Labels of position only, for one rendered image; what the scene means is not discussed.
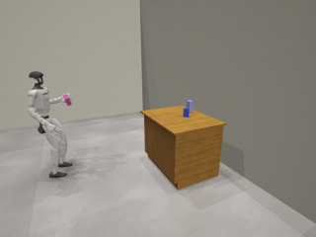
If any robot right forearm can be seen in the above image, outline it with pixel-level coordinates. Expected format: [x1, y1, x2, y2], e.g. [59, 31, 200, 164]
[28, 109, 49, 126]

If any right robot shin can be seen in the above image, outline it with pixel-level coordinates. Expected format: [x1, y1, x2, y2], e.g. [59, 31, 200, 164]
[50, 149, 61, 174]

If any table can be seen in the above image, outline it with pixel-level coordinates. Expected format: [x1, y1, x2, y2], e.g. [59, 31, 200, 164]
[140, 106, 227, 190]

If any robot right hand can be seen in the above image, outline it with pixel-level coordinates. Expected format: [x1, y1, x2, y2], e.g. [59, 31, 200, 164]
[46, 123, 63, 137]

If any robot left forearm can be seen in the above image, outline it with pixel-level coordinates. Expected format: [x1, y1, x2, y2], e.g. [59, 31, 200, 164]
[49, 97, 62, 104]

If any right robot upper arm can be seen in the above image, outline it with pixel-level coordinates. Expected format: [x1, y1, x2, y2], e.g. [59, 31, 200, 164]
[28, 90, 39, 113]

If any sponge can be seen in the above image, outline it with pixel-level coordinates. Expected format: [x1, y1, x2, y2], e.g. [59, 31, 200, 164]
[63, 94, 72, 106]

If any right robot thigh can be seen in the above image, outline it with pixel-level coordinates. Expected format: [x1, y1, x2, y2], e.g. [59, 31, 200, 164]
[38, 124, 60, 154]

